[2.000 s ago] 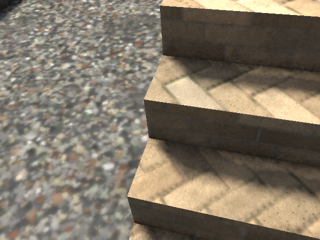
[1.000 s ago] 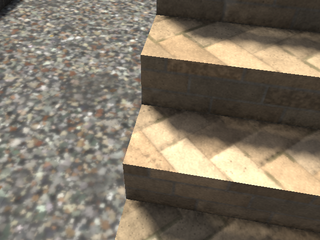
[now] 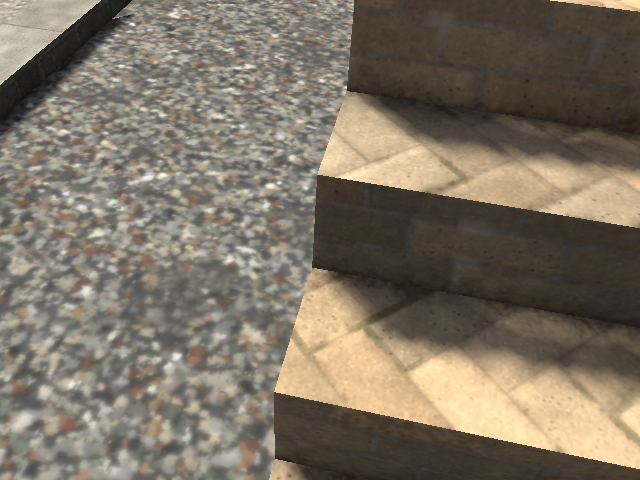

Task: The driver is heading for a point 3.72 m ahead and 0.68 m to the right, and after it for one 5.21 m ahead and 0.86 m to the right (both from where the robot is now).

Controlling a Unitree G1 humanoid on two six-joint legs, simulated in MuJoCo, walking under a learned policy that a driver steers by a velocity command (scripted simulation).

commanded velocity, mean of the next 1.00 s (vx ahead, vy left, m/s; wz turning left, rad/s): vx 0.50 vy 0.00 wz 0.00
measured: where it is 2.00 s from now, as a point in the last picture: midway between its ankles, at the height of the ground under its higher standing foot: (512, 325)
